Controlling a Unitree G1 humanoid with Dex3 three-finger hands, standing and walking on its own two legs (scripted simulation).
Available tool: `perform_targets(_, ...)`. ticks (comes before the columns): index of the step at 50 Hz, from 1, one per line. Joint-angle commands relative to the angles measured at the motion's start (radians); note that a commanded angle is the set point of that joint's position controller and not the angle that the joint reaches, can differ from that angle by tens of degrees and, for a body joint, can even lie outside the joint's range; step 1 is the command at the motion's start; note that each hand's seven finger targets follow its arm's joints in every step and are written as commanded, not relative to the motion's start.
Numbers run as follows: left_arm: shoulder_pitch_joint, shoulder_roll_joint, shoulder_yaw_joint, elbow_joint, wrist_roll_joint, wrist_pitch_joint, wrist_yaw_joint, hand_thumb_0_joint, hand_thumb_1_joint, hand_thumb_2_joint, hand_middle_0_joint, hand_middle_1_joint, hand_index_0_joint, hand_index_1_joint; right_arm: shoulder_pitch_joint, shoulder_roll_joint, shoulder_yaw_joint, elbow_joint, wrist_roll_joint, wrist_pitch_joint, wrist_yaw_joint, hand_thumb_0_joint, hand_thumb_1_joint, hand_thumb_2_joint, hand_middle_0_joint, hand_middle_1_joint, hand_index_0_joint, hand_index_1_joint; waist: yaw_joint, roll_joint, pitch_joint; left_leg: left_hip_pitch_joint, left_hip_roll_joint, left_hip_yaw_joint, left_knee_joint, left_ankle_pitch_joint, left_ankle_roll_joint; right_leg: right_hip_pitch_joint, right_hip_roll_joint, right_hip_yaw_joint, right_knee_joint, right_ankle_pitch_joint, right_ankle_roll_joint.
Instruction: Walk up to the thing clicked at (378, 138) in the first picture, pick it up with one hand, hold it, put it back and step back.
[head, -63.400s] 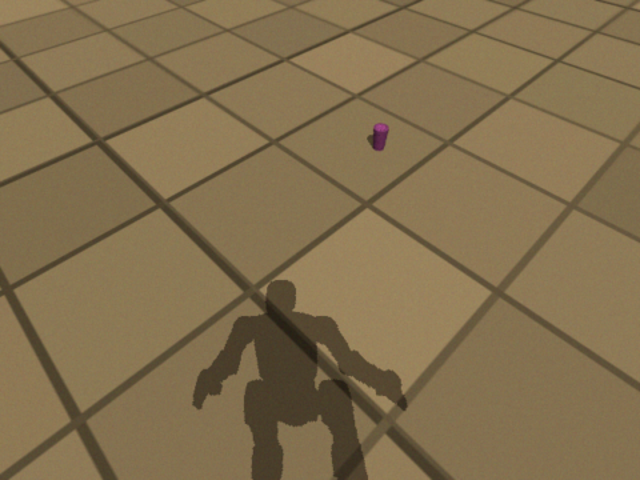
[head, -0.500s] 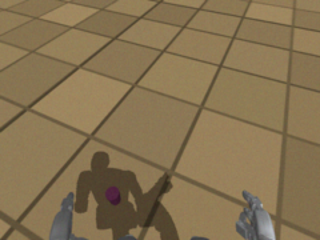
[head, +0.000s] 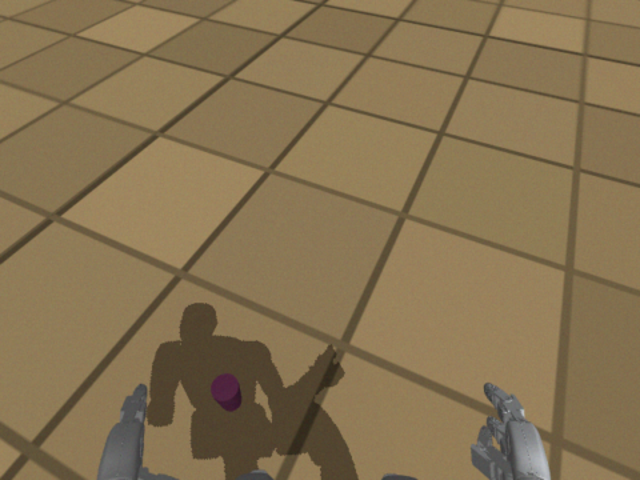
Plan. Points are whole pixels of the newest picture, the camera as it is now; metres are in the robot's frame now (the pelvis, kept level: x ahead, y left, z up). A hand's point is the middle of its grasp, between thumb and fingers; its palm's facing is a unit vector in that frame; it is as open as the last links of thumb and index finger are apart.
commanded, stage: stand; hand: left
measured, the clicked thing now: (228, 394) +0.44 +0.25 -0.66
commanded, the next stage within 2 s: none
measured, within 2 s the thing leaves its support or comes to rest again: neither
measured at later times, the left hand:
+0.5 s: hand out of the picture +0.15 +0.21 -0.09, palm faces -0.01 -0.95 -0.33, open 8.3 cm
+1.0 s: hand out of the picture +0.02 +0.27 -0.11, palm faces +0.02 -0.94 -0.34, open 7.4 cm
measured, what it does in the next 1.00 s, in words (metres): stands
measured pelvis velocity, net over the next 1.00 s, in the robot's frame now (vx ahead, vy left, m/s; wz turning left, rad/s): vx -0.01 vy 0.02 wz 0.04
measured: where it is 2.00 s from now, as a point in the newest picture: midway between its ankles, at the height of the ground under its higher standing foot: outside the picture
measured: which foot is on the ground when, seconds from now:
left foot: down 0.00-1.00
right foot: down 0.00-1.00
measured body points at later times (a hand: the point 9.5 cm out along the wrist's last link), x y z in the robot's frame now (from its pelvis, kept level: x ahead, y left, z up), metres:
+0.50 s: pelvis -0.01 +0.00 +0.01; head +0.01 +0.01 +0.46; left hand +0.15 +0.26 -0.07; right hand +0.14 -0.26 -0.09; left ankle +0.02 +0.13 -0.69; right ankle +0.01 -0.14 -0.69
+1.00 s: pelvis -0.01 +0.02 +0.05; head -0.02 +0.02 +0.50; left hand +0.02 +0.31 -0.09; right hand +0.07 -0.26 -0.09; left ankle +0.02 +0.13 -0.69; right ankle +0.01 -0.14 -0.69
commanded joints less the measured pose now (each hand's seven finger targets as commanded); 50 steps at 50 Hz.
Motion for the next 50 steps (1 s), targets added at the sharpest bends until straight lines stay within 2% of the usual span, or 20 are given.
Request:
perform_targets(1, -0.041, 0.09, 0.045, -0.198, 0.013, -0.054, 0.013, 0.0, -0.352, 0.272, -0.2, -0.288, -0.2, -0.287, -0.067, -0.121, -0.048, -0.161, -0.006, -0.062, -0.013, 0.0, -0.9, -0.9, 0.2, 0.3, 0.2, 0.3, -0.002, 0.019, -0.085, 0.084, -0.029, 0.013, -0.18, 0.142, 0.017, 0.025, 0.045, -0.03, -0.134, 0.125, -0.029)
perform_targets(2, -0.033, 0.095, 0.05, -0.185, 0.01, -0.055, 0.013, 0.0, -0.272, 0.352, -0.2, -0.3, -0.2, -0.3, -0.078, -0.122, -0.046, -0.164, -0.005, -0.061, -0.012, 0.0, -0.9, -0.9, 0.2, 0.3, 0.2, 0.3, 0.005, 0.008, -0.052, 0.062, -0.034, 0.021, -0.179, 0.122, 0.018, 0.016, 0.042, -0.028, -0.149, 0.102, -0.029)
perform_targets(4, -0.029, 0.094, 0.051, -0.196, 0.013, -0.057, 0.012, 0.0, -0.112, 0.512, -0.2, -0.3, -0.2, -0.3, -0.07, -0.121, -0.049, -0.17, -0.005, -0.062, -0.014, 0.0, -0.9, -0.9, 0.2, 0.3, 0.2, 0.3, -0.004, -0.024, -0.1, 0.088, -0.033, 0.026, -0.162, 0.168, 0.022, 0.037, 0.043, -0.024, -0.146, 0.146, -0.025)
perform_targets(9, -0.034, 0.098, 0.052, -0.183, 0.012, -0.053, 0.013, 0.0, 0.288, 0.9, -0.2, -0.3, -0.2, -0.3, -0.066, -0.119, -0.046, -0.162, -0.007, -0.061, -0.016, 0.0, -0.9, -0.9, 0.2, 0.3, 0.2, 0.3, -0.004, -0.021, -0.083, 0.078, -0.036, 0.033, -0.152, 0.177, 0.024, 0.037, 0.038, -0.019, -0.148, 0.163, -0.022)
perform_targets(12, -0.043, 0.093, 0.048, -0.189, 0.011, -0.054, 0.015, 0.0, 0.528, 0.9, -0.2, -0.3, -0.2, -0.3, -0.074, -0.119, -0.045, -0.164, -0.005, -0.06, -0.015, 0.0, -0.9, -0.9, 0.2, 0.3, 0.2, 0.3, -0.003, -0.006, -0.064, 0.069, -0.035, 0.028, -0.169, 0.132, 0.021, 0.023, 0.04, -0.023, -0.151, 0.114, -0.027)
perform_targets(17, -0.027, 0.105, 0.062, -0.197, 0.011, -0.057, 0.017, 0.0, 0.899, 0.9, -0.2, -0.3, -0.2, -0.3, -0.072, -0.115, -0.044, -0.167, -0.007, -0.059, -0.017, 0.0, -0.9, -0.9, 0.2, 0.3, 0.2, 0.3, 0.005, -0.006, -0.083, 0.067, -0.041, 0.035, -0.156, 0.149, 0.024, 0.041, 0.036, -0.016, -0.157, 0.135, -0.025)
perform_targets(18, -0.184, 0.247, 0.101, 0.153, 0.109, -0.159, -0.035, 0.0, 0.899, 0.9, -0.2, -0.3, -0.2, -0.3, -0.121, -0.251, -0.087, 0.054, -0.109, 0.018, 0.043, 0.0, -0.9, -0.9, 0.2, 0.3, 0.2, 0.3, 0.023, -0.089, 0.066, 0.072, -0.022, -0.027, -0.189, 0.221, 0.05, 0.17, -0.067, 0.077, -0.209, 0.108, -0.073)
perform_targets(19, -0.168, 0.256, 0.109, 0.25, 0.12, -0.202, -0.063, 0.0, 0.899, 0.9, -0.2, -0.3, -0.2, -0.3, -0.096, -0.245, -0.092, 0.093, -0.119, 0.042, 0.078, 0.0, -0.9, -0.9, 0.2, 0.3, 0.2, 0.3, 0.025, -0.131, -0.011, 0.123, -0.013, -0.012, -0.18, 0.218, 0.072, 0.196, -0.096, 0.126, -0.212, 0.161, -0.099)
perform_targets(21, -0.173, 0.273, 0.09, 0.318, 0.096, -0.246, -0.09, 0.0, 0.899, 0.9, -0.2, -0.3, -0.2, -0.3, -0.113, -0.24, -0.096, 0.105, -0.09, 0.062, 0.111, 0.0, -0.9, -0.9, 0.2, 0.3, 0.2, 0.3, 0.022, -0.077, 0.006, 0.17, -0.02, -0.04, -0.215, 0.209, 0.082, 0.174, -0.095, 0.141, -0.236, 0.154, -0.107)
perform_targets(22, -0.199, 0.266, 0.084, 0.353, 0.081, -0.257, -0.097, 0.0, 0.899, 0.9, -0.2, -0.3, -0.2, -0.3, -0.108, -0.246, -0.095, 0.125, -0.079, 0.061, 0.126, 0.0, -0.9, -0.9, 0.2, 0.3, 0.2, 0.3, 0.024, -0.034, -0.01, 0.201, -0.014, -0.044, -0.237, 0.237, 0.083, 0.188, -0.088, 0.131, -0.217, 0.186, -0.098)
perform_targets(23, -0.218, 0.258, 0.085, 0.389, 0.071, -0.258, -0.103, 0.0, 0.899, 0.9, -0.2, -0.3, -0.2, -0.3, -0.1, -0.252, -0.095, 0.139, -0.071, 0.061, 0.141, 0.0, -0.9, -0.9, 0.2, 0.3, 0.2, 0.3, 0.032, -0.03, 0.006, 0.202, -0.011, -0.051, -0.267, 0.218, 0.082, 0.183, -0.078, 0.107, -0.218, 0.16, -0.083)
perform_targets(25, -0.221, 0.264, 0.083, 0.469, 0.057, -0.264, -0.103, 0.0, 0.899, 0.9, -0.2, -0.3, -0.2, -0.3, -0.129, -0.262, -0.103, 0.165, -0.06, 0.062, 0.155, 0.0, -0.9, -0.9, 0.2, 0.3, 0.2, 0.3, 0.043, -0.011, -0.009, 0.251, 0.002, -0.07, -0.296, 0.29, 0.081, 0.209, -0.066, 0.072, -0.218, 0.217, -0.067)
perform_targets(30, -0.273, 0.284, 0.079, 0.63, 0.058, -0.283, -0.1, 0.0, 0.899, 0.9, -0.2, -0.3, -0.2, -0.3, -0.131, -0.253, -0.098, 0.253, -0.058, 0.085, 0.16, 0.0, -0.9, -0.9, 0.2, 0.3, 0.2, 0.3, 0.026, -0.056, 0.034, 0.276, -0.015, -0.051, -0.334, 0.287, 0.068, 0.271, -0.101, 0.104, -0.331, 0.24, -0.064)
perform_targets(33, -0.281, 0.281, 0.076, 0.705, 0.047, -0.282, -0.096, 0.0, 0.899, 0.9, -0.2, -0.3, -0.2, -0.3, -0.119, -0.271, -0.099, 0.304, -0.056, 0.09, 0.159, 0.0, -0.9, -0.9, 0.2, 0.3, 0.2, 0.3, 0.028, 0.003, 0.026, 0.337, 0.016, -0.092, -0.4, 0.377, 0.074, 0.31, -0.08, 0.064, -0.319, 0.287, -0.048)
perform_targets(37, -0.272, 0.287, 0.064, 0.806, 0.044, -0.272, -0.096, 0.0, 0.899, 0.9, -0.2, -0.3, -0.2, -0.3, -0.143, -0.286, -0.09, 0.361, -0.049, 0.101, 0.156, 0.0, -0.9, -0.9, 0.2, 0.3, 0.2, 0.3, 0.037, 0.013, 0.08, 0.323, 0.035, -0.124, -0.504, 0.295, 0.069, 0.365, -0.076, 0.05, -0.395, 0.228, -0.039)
perform_targets(39, -0.278, 0.305, 0.062, 0.846, 0.048, -0.274, -0.097, 0.0, 0.899, 0.9, -0.2, -0.3, -0.2, -0.3, -0.147, -0.29, -0.09, 0.392, -0.043, 0.105, 0.155, 0.0, -0.9, -0.9, 0.2, 0.3, 0.2, 0.3, 0.032, -0.018, 0.082, 0.359, 0.025, -0.104, -0.497, 0.342, 0.058, 0.385, -0.093, 0.061, -0.437, 0.265, -0.041)
perform_targets(42, -0.29, 0.307, 0.054, 0.896, 0.044, -0.268, -0.102, 0.0, 0.899, 0.9, -0.2, -0.3, -0.2, -0.3, -0.151, -0.31, -0.088, 0.432, -0.039, 0.114, 0.156, 0.0, -0.9, -0.9, 0.2, 0.3, 0.2, 0.3, 0.026, 0.015, 0.137, 0.34, 0.035, -0.128, -0.595, 0.155, 0.052, 0.389, -0.083, 0.055, -0.486, 0.166, -0.034)
perform_targets(45, -0.291, 0.32, 0.052, 0.94, 0.045, -0.267, -0.104, 0.0, 0.899, 0.9, -0.2, -0.3, -0.2, -0.3, -0.169, -0.315, -0.086, 0.457, -0.036, 0.118, 0.158, 0.0, -0.9, -0.9, 0.2, 0.3, 0.2, 0.3, 0.03, 0.012, 0.156, 0.338, 0.038, -0.135, -0.634, 0.119, 0.048, 0.4, -0.084, 0.052, -0.508, 0.154, -0.03)
perform_targets(46, -0.29, 0.318, 0.05, 0.954, 0.045, -0.268, -0.104, 0.0, 0.899, 0.9, -0.2, -0.3, -0.2, -0.3, -0.169, -0.306, -0.086, 0.468, -0.037, 0.116, 0.157, 0.0, -0.9, -0.9, 0.2, 0.3, 0.2, 0.3, 0.031, 0.003, 0.135, 0.374, 0.04, -0.129, -0.63, 0.158, 0.049, 0.409, -0.093, 0.056, -0.515, 0.172, -0.033)
perform_targets(50, -0.29, 0.323, 0.043, 0.993, 0.045, -0.272, -0.105, 0.0, 0.899, 0.9, -0.2, -0.3, -0.2, -0.3, -0.165, -0.308, -0.086, 0.501, -0.031, 0.116, 0.16, 0.0, -0.9, -0.9, 0.2, 0.3, 0.2, 0.3, 0.027, -0.015, 0.136, 0.397, 0.04, -0.123, -0.643, 0.174, 0.044, 0.411, -0.099, 0.061, -0.548, 0.173, -0.028)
